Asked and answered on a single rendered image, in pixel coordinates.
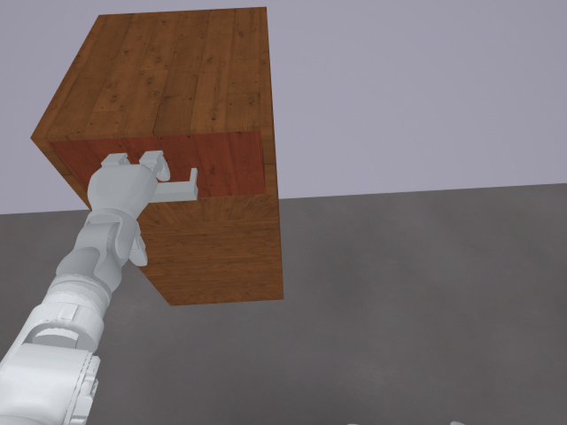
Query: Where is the drawer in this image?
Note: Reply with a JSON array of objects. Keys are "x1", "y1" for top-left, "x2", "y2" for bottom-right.
[{"x1": 49, "y1": 130, "x2": 265, "y2": 197}]

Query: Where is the left robot upper arm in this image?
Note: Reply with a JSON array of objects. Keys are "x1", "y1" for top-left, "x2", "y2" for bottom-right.
[{"x1": 0, "y1": 343, "x2": 101, "y2": 425}]

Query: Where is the left robot forearm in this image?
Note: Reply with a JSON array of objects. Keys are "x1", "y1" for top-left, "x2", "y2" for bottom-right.
[{"x1": 0, "y1": 208, "x2": 137, "y2": 381}]

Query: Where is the robot left hand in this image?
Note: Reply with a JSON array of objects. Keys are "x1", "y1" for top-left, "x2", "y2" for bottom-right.
[{"x1": 88, "y1": 151, "x2": 170, "y2": 267}]

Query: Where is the cabinet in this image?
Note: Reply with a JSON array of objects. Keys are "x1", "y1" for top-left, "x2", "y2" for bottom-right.
[{"x1": 30, "y1": 7, "x2": 284, "y2": 306}]

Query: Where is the handle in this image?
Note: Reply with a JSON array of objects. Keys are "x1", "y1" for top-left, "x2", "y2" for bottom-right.
[{"x1": 149, "y1": 168, "x2": 198, "y2": 203}]

